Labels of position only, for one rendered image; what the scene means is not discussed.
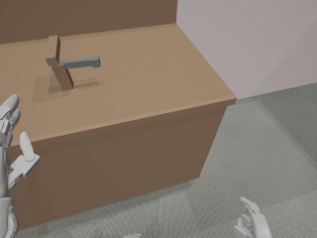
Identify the robot left hand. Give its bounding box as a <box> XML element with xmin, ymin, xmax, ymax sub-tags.
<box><xmin>0</xmin><ymin>94</ymin><xmax>40</xmax><ymax>198</ymax></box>

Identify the left robot forearm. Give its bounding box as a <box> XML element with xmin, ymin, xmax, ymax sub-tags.
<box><xmin>0</xmin><ymin>197</ymin><xmax>19</xmax><ymax>238</ymax></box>

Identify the counter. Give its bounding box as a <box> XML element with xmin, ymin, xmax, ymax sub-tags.
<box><xmin>0</xmin><ymin>0</ymin><xmax>237</xmax><ymax>231</ymax></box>

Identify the tap lever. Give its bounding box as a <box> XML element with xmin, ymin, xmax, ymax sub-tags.
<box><xmin>58</xmin><ymin>56</ymin><xmax>101</xmax><ymax>69</ymax></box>

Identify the robot right hand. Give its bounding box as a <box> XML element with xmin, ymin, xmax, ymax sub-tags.
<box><xmin>234</xmin><ymin>196</ymin><xmax>273</xmax><ymax>238</ymax></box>

